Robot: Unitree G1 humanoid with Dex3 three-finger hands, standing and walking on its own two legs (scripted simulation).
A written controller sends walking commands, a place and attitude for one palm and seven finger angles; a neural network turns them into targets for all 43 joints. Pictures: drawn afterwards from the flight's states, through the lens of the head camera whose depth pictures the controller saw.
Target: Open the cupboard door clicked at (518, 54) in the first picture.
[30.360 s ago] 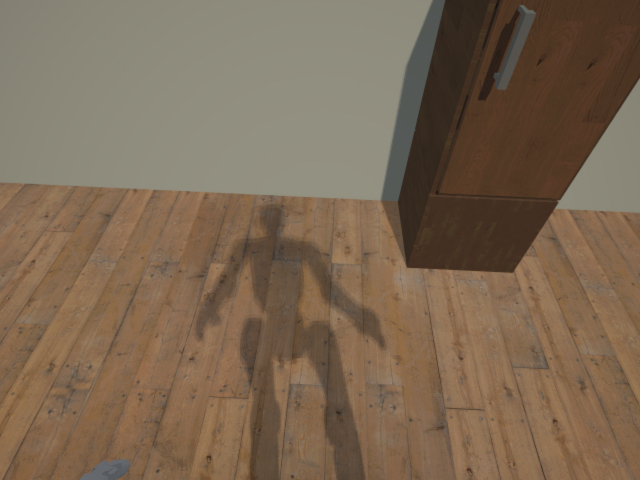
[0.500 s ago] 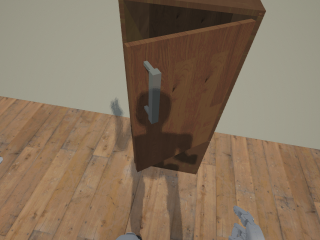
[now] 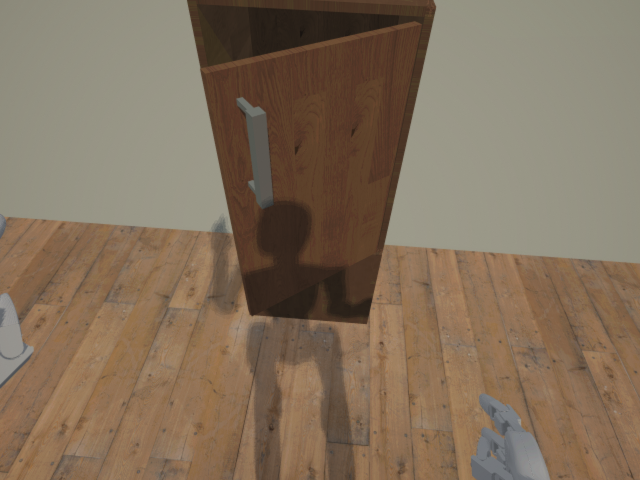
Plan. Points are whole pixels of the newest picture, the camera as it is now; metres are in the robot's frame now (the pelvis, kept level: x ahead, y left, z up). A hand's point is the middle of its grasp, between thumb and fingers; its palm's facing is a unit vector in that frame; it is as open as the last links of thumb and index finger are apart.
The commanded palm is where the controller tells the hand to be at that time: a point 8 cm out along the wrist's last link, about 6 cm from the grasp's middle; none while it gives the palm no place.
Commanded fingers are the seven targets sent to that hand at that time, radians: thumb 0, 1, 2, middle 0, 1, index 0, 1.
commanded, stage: stop stepping back and stand still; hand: left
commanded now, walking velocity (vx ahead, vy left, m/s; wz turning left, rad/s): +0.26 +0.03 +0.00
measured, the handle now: (254, 155) +0.55 +0.11 +0.13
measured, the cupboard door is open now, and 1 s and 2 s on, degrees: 38 38 38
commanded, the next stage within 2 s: let the arm hang, fingers relaxed in 0.50 s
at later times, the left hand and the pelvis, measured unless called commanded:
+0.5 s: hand out of the picture +0.15 +0.27 +0.17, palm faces +0.45 -0.75 -0.49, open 7.4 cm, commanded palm +0.10 +0.30 +0.18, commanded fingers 0.00 0.90 0.90 -0.20 -0.30 -0.20 -0.30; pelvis -0.04 +0.00 -0.01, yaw +0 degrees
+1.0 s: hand out of the picture -0.02 +0.21 -0.17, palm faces +0.15 -0.97 -0.22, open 6.9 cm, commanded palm none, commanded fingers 0.00 0.90 0.90 -0.20 -0.30 -0.20 -0.30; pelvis -0.05 +0.01 +0.00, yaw +6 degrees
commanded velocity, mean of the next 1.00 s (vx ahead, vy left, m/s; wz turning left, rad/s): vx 0.07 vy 0.00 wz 0.00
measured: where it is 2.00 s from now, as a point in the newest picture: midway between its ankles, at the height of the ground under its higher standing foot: outside the picture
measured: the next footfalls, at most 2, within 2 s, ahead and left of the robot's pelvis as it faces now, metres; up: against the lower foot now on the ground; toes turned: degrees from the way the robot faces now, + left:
left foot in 0.22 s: +0.02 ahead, +0.15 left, +0.00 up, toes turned +3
left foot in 0.70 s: -0.01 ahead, +0.14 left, +0.00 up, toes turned +6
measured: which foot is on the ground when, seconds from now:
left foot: up 0.00-0.20, down 0.22-0.42, up 0.44-0.68, down 0.70-1.00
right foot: down 0.00-1.00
